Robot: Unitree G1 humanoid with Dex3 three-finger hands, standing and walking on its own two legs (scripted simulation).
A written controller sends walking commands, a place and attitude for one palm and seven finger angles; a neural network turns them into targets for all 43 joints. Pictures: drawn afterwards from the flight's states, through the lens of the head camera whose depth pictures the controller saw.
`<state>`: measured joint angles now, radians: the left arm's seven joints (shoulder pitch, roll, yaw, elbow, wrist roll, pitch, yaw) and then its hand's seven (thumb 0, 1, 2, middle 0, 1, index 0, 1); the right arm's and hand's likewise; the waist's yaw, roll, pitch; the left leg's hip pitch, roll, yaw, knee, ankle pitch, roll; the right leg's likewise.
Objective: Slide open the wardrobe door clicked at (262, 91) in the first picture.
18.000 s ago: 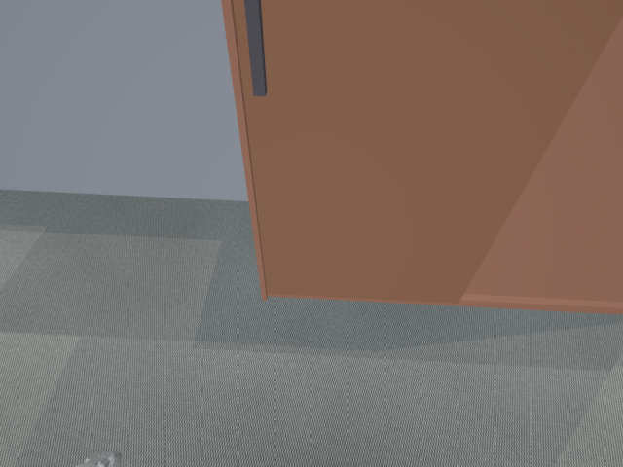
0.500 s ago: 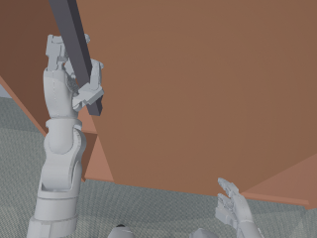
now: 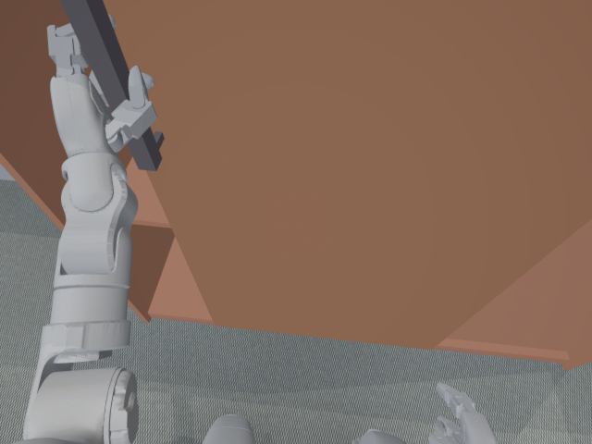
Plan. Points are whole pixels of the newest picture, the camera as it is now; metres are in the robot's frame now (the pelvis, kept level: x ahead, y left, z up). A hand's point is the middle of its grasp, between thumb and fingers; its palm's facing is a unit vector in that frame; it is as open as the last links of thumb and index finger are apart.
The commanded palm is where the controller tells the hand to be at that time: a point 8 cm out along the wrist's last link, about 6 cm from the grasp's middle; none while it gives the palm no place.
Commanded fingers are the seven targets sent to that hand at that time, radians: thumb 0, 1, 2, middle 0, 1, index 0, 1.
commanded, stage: step sideways, sliding the door along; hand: left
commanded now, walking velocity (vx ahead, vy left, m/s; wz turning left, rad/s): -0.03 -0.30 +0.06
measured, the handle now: (113, 45) +0.43 +0.28 +0.26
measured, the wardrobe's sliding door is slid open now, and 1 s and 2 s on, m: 0.23 0.39 0.55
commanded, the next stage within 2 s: none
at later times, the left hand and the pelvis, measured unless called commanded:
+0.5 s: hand (218, 113) +0.40 +0.16 +0.22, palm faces +0.44 -0.90 -0.02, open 7.6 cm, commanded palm +0.37 +0.13 +0.21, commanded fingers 0.00 0.90 0.90 -0.45 -1.40 -0.45 -1.40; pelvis +0.02 -0.08 -0.01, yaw +3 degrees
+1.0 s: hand (291, 121) +0.40 +0.08 +0.22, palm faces +0.44 -0.90 -0.02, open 7.6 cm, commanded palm +0.37 +0.05 +0.21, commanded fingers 0.00 0.90 0.90 -0.45 -1.40 -0.45 -1.40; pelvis +0.02 -0.16 -0.01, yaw +5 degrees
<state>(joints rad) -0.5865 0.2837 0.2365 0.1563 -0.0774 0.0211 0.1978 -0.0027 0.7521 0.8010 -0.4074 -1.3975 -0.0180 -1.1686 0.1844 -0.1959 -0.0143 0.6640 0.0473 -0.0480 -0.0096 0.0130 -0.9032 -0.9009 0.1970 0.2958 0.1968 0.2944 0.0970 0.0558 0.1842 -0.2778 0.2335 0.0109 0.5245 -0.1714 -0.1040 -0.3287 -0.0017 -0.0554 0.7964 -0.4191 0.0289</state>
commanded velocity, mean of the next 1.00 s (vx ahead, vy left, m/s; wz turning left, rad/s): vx -0.15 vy -0.30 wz -0.02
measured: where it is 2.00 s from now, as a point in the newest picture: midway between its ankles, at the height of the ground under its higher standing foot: outside the picture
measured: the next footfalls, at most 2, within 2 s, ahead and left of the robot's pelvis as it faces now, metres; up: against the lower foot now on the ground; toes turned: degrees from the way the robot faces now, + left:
right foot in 0.08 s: +0.05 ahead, -0.18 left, +0.00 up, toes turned -4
left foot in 0.76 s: +0.06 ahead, +0.09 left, +0.00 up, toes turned +13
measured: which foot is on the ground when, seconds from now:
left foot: down 0.00-0.68, up 0.70-0.74, down 0.76-1.00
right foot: up 0.00-0.06, down 0.08-0.78, up 0.80-0.94, down 0.96-1.00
